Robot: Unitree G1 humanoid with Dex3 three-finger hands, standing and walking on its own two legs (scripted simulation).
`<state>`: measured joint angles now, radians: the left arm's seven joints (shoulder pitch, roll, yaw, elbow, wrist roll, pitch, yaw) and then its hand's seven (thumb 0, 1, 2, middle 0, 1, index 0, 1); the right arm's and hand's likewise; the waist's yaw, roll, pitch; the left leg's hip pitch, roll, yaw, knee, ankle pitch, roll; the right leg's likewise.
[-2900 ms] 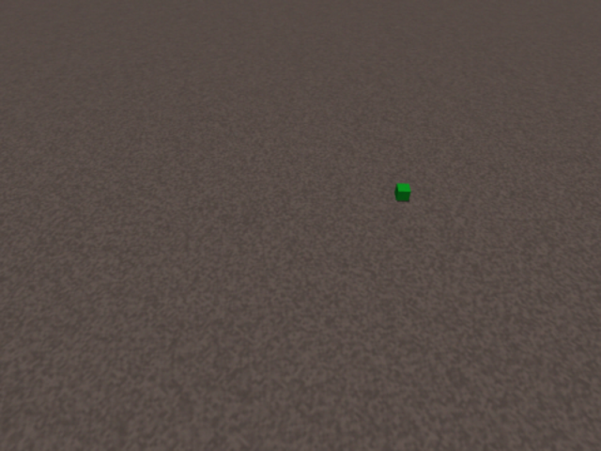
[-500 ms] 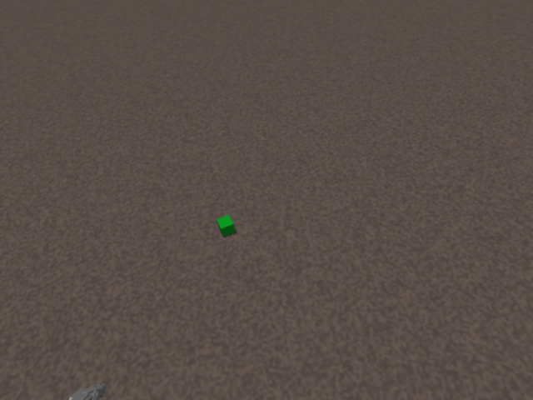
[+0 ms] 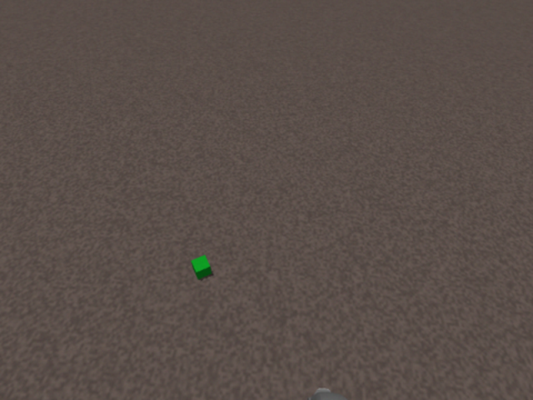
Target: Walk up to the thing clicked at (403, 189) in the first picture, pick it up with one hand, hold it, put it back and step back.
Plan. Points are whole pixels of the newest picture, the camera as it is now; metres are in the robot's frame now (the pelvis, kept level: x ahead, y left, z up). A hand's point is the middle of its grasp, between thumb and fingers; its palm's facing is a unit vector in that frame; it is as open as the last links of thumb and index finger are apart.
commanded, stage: walk up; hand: left
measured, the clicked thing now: (201, 267) +0.75 +0.25 -0.74
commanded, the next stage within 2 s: none
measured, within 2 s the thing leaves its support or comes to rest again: neither
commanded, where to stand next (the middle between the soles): +0.36 +0.00 m, yaw +1 degrees
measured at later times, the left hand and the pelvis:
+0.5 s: hand (101, 381) +0.20 +0.28 -0.13, palm faces +0.04 -0.92 -0.40, open 7.4 cm; pelvis +0.18 -0.01 -0.01, yaw +3 degrees
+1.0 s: hand (127, 309) +0.33 +0.28 -0.16, palm faces -0.01 -0.92 -0.40, open 7.4 cm; pelvis +0.26 +0.01 -0.02, yaw +2 degrees
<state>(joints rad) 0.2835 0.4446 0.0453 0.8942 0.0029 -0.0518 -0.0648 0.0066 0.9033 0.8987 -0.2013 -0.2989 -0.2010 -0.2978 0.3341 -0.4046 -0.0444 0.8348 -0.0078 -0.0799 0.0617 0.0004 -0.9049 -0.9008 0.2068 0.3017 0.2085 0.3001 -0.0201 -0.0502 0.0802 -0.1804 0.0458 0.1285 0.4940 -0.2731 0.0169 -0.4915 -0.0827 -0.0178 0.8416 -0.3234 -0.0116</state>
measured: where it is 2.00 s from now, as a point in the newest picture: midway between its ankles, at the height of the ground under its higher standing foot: (257, 389)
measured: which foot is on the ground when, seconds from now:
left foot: down 0.00-0.14, up 0.16-0.52, down 0.54-1.00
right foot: up 0.00-0.10, down 0.12-0.56, up 0.58-0.84, down 0.86-1.00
